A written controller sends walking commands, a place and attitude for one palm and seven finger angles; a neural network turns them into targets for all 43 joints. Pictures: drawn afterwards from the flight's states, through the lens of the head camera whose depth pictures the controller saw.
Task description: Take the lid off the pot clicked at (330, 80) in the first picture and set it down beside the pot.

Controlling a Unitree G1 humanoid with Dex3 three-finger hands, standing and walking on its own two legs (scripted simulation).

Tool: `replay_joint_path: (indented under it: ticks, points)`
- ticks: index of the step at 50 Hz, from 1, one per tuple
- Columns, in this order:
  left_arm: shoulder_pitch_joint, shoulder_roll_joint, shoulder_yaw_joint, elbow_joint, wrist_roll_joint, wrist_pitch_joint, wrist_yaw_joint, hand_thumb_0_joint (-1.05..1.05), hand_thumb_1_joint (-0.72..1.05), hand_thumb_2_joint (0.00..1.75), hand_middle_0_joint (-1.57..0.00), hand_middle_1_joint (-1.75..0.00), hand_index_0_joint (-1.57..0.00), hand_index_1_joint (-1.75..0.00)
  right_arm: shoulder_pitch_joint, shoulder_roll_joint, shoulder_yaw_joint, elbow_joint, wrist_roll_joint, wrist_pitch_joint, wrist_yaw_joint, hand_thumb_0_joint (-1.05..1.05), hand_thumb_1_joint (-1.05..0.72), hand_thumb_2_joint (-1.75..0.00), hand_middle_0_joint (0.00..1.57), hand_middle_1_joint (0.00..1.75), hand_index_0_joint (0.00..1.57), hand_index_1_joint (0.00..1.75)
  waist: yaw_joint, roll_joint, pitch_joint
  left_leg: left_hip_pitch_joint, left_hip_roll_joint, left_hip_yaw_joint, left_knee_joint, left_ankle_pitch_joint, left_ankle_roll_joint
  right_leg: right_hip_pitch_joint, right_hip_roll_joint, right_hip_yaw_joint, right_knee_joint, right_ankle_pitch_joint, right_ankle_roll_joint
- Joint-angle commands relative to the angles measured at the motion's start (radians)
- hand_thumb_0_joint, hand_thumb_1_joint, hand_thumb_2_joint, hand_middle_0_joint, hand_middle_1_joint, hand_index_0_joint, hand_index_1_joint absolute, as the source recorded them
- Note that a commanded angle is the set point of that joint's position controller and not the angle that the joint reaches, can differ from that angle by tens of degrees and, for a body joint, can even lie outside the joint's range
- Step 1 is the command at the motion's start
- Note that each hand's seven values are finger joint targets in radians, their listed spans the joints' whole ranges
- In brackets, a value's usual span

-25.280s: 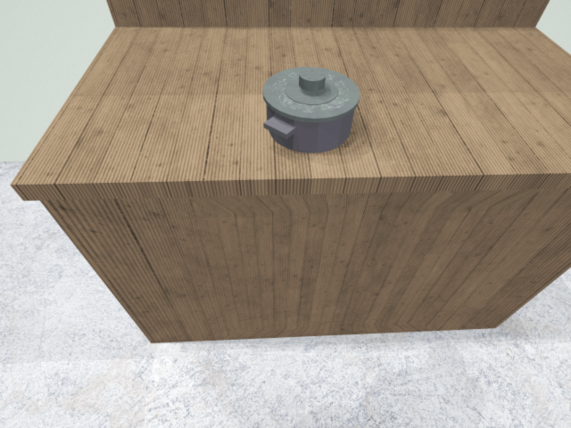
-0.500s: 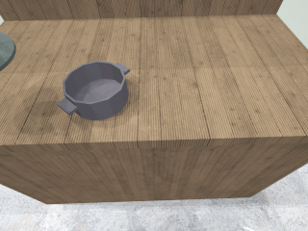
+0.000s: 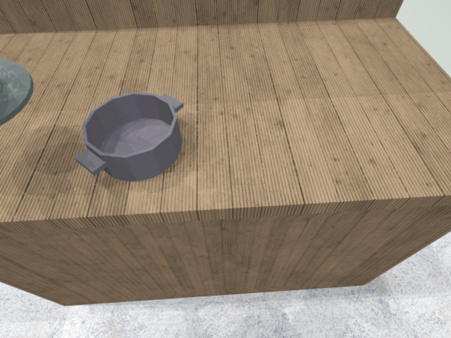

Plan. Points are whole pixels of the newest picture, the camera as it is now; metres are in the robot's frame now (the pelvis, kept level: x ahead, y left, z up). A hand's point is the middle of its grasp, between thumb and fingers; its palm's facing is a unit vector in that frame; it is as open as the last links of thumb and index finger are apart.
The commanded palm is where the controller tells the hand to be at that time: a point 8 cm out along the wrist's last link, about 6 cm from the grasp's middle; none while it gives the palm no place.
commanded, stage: lower the lid onto the table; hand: left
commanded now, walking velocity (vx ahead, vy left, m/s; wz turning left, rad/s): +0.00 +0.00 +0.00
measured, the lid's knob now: out of the picture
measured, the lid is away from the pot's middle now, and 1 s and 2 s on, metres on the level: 0.22 0.24 0.23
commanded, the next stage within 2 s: none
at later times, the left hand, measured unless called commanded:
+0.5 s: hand out of the picture +0.42 +0.38 +0.21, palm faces -0.33 -0.19 -0.93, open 7.6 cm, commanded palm +0.43 +0.39 +0.28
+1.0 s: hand out of the picture +0.42 +0.38 +0.17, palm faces -0.39 -0.22 -0.89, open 7.6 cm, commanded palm +0.44 +0.40 +0.25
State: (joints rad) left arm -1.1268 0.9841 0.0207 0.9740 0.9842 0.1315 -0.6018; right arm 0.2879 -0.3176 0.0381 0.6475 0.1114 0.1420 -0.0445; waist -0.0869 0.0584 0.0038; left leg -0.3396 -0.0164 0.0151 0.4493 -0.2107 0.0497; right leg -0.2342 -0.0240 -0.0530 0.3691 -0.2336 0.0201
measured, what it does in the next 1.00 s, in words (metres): stands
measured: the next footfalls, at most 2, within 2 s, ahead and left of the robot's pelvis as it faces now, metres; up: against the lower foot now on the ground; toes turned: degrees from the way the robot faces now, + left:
none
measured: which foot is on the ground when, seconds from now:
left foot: down 0.00-1.00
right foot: down 0.00-1.00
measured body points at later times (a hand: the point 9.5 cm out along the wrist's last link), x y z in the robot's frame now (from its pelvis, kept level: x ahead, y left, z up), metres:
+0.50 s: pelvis +0.00 +0.00 +0.00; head +0.05 +0.00 +0.45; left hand +0.43 +0.39 +0.26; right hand +0.05 -0.28 -0.12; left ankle +0.01 +0.09 -0.74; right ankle -0.04 -0.14 -0.74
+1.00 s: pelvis +0.00 +0.01 +0.00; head +0.06 +0.01 +0.44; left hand +0.44 +0.39 +0.22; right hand +0.04 -0.27 -0.13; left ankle +0.01 +0.09 -0.74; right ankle -0.04 -0.14 -0.74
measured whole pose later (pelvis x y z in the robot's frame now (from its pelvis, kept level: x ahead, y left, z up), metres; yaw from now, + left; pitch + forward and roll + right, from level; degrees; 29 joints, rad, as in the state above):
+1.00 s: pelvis +0.00 +0.01 +0.00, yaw +0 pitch +8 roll -2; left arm -1.09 0.97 0.00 1.15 0.97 0.02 -0.56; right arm 0.32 -0.32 0.04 0.67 0.11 0.15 -0.05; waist -0.11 0.04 -0.01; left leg -0.41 -0.01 0.01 0.52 -0.24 0.06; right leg -0.29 -0.02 -0.05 0.40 -0.24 0.03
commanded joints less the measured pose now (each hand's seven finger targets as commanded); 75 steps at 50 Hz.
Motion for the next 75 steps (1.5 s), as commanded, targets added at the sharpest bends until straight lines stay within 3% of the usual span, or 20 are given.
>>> replay_joint_path:
  ticks: [1,6,9,12,14,16,21,28,31,37,40,46,48,51,53,57,61,64,67,75]
  points:
    - [-0.443,0.371,0.071,-0.151,0.003,-0.011,0.061,0.0,0.7,0.97,-0.79,-0.99,-0.8,-0.97,0.022,-0.171,-0.055,-0.094,0.003,-0.029,-0.01,0.0,-0.9,-0.9,0.2,0.3,0.2,0.3,0.009,0.113,-0.388,0.29,-0.013,-0.03,0.019,0.459,0.05,0.027,0.075,-0.02,-0.003,0.301,-0.054]
    - [-0.489,0.304,-0.001,-0.123,-0.003,-0.018,0.054,0.0,0.7,0.97,-0.79,-0.99,-0.8,-0.97,0.017,-0.168,-0.05,-0.087,0.006,-0.021,-0.011,0.0,-0.9,-0.9,0.2,0.3,0.2,0.3,-0.006,0.11,-0.342,0.281,-0.008,-0.032,0.011,0.398,0.05,-0.003,0.076,-0.025,-0.011,0.265,-0.054]
    - [-0.543,0.399,0.066,-0.168,0.017,-0.032,0.07,0.0,0.7,0.97,-0.79,-0.99,-0.8,-0.97,0.036,-0.166,-0.05,-0.083,-0.001,-0.026,-0.019,0.0,-0.9,-0.9,0.2,0.3,0.2,0.3,-0.002,0.104,-0.413,0.303,-0.014,-0.029,0.019,0.392,0.056,0.037,0.08,-0.018,0.0,0.277,-0.049]
    - [-0.542,0.415,0.076,-0.156,0.015,-0.049,0.078,0.0,0.7,0.97,-0.79,-0.99,-0.8,-0.97,0.041,-0.168,-0.049,-0.076,-0.001,-0.03,-0.024,0.0,-0.9,-0.9,0.2,0.3,0.2,0.3,-0.002,0.101,-0.434,0.296,-0.014,-0.026,0.019,0.387,0.055,0.053,0.077,-0.011,0.001,0.285,-0.047]
    - [-0.53,0.371,0.036,-0.078,0.01,-0.054,0.074,0.0,0.7,0.97,-0.79,-0.99,-0.8,-0.97,0.047,-0.168,-0.047,-0.062,0.002,-0.03,-0.028,0.0,-0.9,-0.9,0.2,0.3,0.2,0.3,-0.017,0.072,-0.374,0.26,-0.015,-0.017,0.016,0.328,0.056,0.032,0.079,-0.017,-0.004,0.27,-0.044]
    - [-0.533,0.309,-0.018,-0.082,-0.006,-0.056,0.07,0.0,0.7,0.97,-0.79,-0.99,-0.8,-0.97,0.036,-0.172,-0.048,-0.063,0.005,-0.036,-0.028,0.0,-0.9,-0.9,0.2,0.3,0.2,0.3,-0.02,0.128,-0.365,0.28,-0.012,-0.026,0.012,0.328,0.055,-0.001,0.077,-0.019,-0.014,0.246,-0.051]
    - [-0.553,0.329,0.001,-0.148,-0.006,-0.075,0.083,0.0,0.7,0.97,-0.79,-0.99,-0.8,-0.97,0.052,-0.174,-0.048,-0.061,-0.001,-0.048,-0.031,0.0,-0.9,-0.9,0.2,0.3,0.2,0.3,-0.013,0.202,-0.422,0.353,-0.004,-0.047,0.026,0.442,0.049,-0.016,0.083,-0.025,-0.005,0.262,-0.058]
    - [-0.432,0.364,0.063,-0.025,-0.007,-0.089,0.085,0.0,0.7,0.97,-0.79,-0.99,-0.8,-0.97,0.07,-0.179,-0.054,-0.052,-0.004,-0.033,-0.02,0.0,-0.9,-0.9,0.2,0.3,0.2,0.3,-0.013,0.059,-0.359,0.243,-0.014,-0.031,0.029,0.352,0.053,-0.003,0.084,-0.023,0.004,0.256,-0.047]
    - [-0.479,0.324,0.011,-0.058,-0.014,-0.095,0.084,0.0,0.7,0.97,-0.79,-0.99,-0.8,-0.97,0.056,-0.182,-0.053,-0.057,0.001,-0.026,-0.019,0.0,-0.9,-0.9,0.2,0.3,0.2,0.3,-0.019,0.115,-0.36,0.257,-0.009,-0.034,0.021,0.363,0.051,-0.019,0.08,-0.024,0.001,0.254,-0.054]
    - [-0.48,0.451,0.128,-0.135,0.001,-0.123,0.108,0.0,0.7,0.97,-0.79,-0.99,-0.8,-0.97,0.079,-0.18,-0.057,-0.067,-0.008,-0.025,-0.018,0.0,-0.9,-0.9,0.2,0.3,0.2,0.3,0.0,0.152,-0.462,0.319,-0.006,-0.054,0.047,0.476,0.045,0.001,0.084,-0.021,0.025,0.282,-0.049]
    - [-0.424,0.386,0.088,-0.03,-0.007,-0.12,0.101,0.0,0.7,0.97,-0.79,-0.99,-0.8,-0.97,0.078,-0.178,-0.058,-0.061,-0.007,-0.022,-0.018,0.0,-0.9,-0.9,0.2,0.3,0.2,0.3,-0.016,0.118,-0.384,0.272,-0.01,-0.043,0.05,0.403,0.049,-0.046,0.088,-0.026,0.016,0.244,-0.047]
    - [-0.451,0.313,0.014,-0.045,-0.021,-0.124,0.098,0.0,0.7,0.97,-0.79,-0.99,-0.8,-0.97,0.078,-0.184,-0.059,-0.058,0.0,-0.021,-0.021,0.0,-0.9,-0.9,0.2,0.3,0.2,0.3,-0.027,0.149,-0.38,0.292,-0.003,-0.049,0.048,0.384,0.049,-0.089,0.086,-0.029,0.01,0.216,-0.052]
    - [-0.497,0.36,0.051,-0.094,-0.013,-0.128,0.107,0.0,0.7,0.97,-0.79,-0.99,-0.8,-0.97,0.094,-0.185,-0.061,-0.052,-0.005,-0.022,-0.023,0.0,-0.9,-0.9,0.2,0.3,0.2,0.3,-0.024,0.155,-0.432,0.328,-0.002,-0.059,0.056,0.404,0.05,-0.083,0.091,-0.025,0.018,0.22,-0.049]
    - [-0.48,0.307,0.011,-0.083,-0.029,-0.136,0.105,0.0,0.7,0.97,-0.79,-0.99,-0.8,-0.97,0.091,-0.184,-0.057,-0.048,-0.002,-0.032,-0.03,0.0,-0.9,-0.9,0.2,0.3,0.2,0.3,-0.03,0.165,-0.418,0.336,0.003,-0.062,0.055,0.42,0.045,-0.099,0.09,-0.029,0.013,0.221,-0.051]
    - [-0.492,0.342,0.047,-0.11,-0.021,-0.14,0.113,0.0,0.7,0.97,-0.79,-0.99,-0.8,-0.97,0.099,-0.185,-0.062,-0.045,-0.009,-0.035,-0.028,0.0,-0.9,-0.9,0.2,0.3,0.2,0.3,-0.026,0.171,-0.45,0.358,-0.001,-0.067,0.065,0.431,0.047,-0.1,0.093,-0.027,0.021,0.219,-0.049]
    - [-0.465,0.371,0.079,-0.099,-0.025,-0.15,0.119,0.0,0.7,0.97,-0.79,-0.99,-0.8,-0.97,0.098,-0.186,-0.06,-0.042,-0.009,-0.033,-0.025,0.0,-0.9,-0.9,0.2,0.3,0.2,0.3,-0.019,0.15,-0.439,0.326,-0.002,-0.066,0.068,0.441,0.042,-0.08,0.089,-0.023,0.029,0.239,-0.049]
    - [-0.41,0.304,0.025,-0.012,-0.03,-0.15,0.115,0.0,0.7,0.97,-0.79,-0.99,-0.8,-0.97,0.091,-0.186,-0.057,-0.042,-0.005,-0.032,-0.024,0.0,-0.9,-0.9,0.2,0.3,0.2,0.3,-0.029,0.138,-0.368,0.281,-0.002,-0.059,0.064,0.388,0.04,-0.12,0.091,-0.031,0.023,0.21,-0.054]
    - [-0.439,0.382,0.082,-0.038,-0.015,-0.156,0.127,0.0,0.7,0.97,-0.79,-0.99,-0.8,-0.97,0.099,-0.189,-0.058,-0.046,-0.006,-0.027,-0.022,0.0,-0.9,-0.9,0.2,0.3,0.2,0.3,-0.021,0.131,-0.41,0.272,-0.007,-0.058,0.068,0.366,0.043,-0.092,0.092,-0.023,0.036,0.212,-0.052]
    - [-0.447,0.349,0.065,-0.082,-0.02,-0.164,0.131,0.0,0.7,0.97,-0.79,-0.99,-0.8,-0.97,0.104,-0.186,-0.063,-0.048,-0.01,-0.031,-0.024,0.0,-0.9,-0.9,0.2,0.3,0.2,0.3,-0.024,0.166,-0.453,0.339,0.003,-0.073,0.084,0.462,0.038,-0.118,0.093,-0.026,0.044,0.228,-0.05]
    - [-0.396,0.342,0.06,0.008,-0.025,-0.162,0.134,0.0,0.7,0.97,-0.79,-0.99,-0.8,-0.97,0.107,-0.191,-0.062,-0.037,-0.006,-0.021,-0.023,0.0,-0.9,-0.9,0.2,0.3,0.2,0.3,-0.034,0.104,-0.392,0.248,-0.008,-0.047,0.088,0.346,0.045,-0.126,0.095,-0.021,0.045,0.208,-0.045]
